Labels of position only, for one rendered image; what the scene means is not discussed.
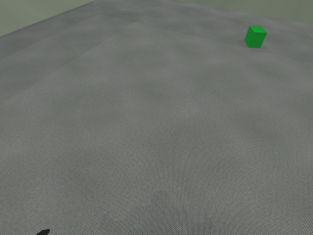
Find carton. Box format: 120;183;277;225
245;25;267;48

